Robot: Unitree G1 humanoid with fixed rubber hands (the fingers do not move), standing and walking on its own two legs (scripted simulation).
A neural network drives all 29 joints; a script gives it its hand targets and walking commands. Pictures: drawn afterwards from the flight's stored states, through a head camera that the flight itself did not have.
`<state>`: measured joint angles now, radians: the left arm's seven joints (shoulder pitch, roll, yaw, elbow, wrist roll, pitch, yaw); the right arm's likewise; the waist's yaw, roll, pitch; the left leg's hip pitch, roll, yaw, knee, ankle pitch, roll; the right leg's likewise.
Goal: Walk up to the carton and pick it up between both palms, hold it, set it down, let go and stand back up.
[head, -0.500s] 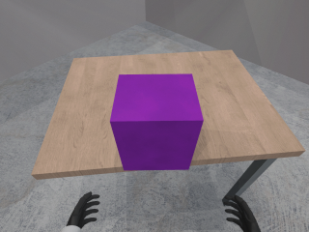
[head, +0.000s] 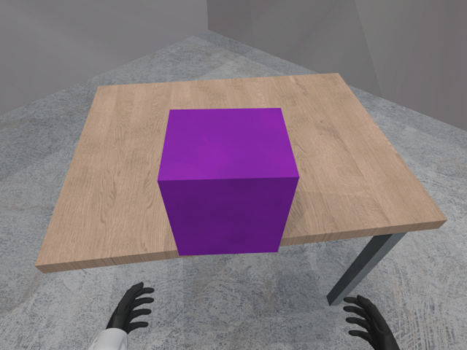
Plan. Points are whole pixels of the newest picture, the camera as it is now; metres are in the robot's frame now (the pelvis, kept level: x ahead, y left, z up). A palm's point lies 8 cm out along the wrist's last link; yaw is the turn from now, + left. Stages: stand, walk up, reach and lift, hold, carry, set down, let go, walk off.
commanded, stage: let go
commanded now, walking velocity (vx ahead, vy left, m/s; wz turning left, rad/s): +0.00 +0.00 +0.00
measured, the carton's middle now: (227, 185) +0.40 +0.04 +0.05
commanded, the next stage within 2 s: stand in 0.16 s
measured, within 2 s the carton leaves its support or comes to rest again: neither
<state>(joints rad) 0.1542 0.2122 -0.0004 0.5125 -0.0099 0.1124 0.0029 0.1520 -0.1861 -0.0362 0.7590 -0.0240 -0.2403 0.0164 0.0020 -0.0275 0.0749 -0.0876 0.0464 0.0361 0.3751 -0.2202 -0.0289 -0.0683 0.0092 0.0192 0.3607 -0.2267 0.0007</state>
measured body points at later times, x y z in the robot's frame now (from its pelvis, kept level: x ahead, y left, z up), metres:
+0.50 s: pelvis -0.01 +0.01 -0.01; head -0.01 +0.02 +0.44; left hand +0.04 +0.26 -0.14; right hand +0.05 -0.23 -0.15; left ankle -0.01 +0.13 -0.75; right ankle -0.02 -0.12 -0.75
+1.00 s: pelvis -0.03 +0.02 -0.01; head -0.04 +0.02 +0.44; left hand -0.06 +0.24 -0.16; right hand -0.04 -0.21 -0.16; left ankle -0.01 +0.13 -0.75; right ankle -0.02 -0.12 -0.75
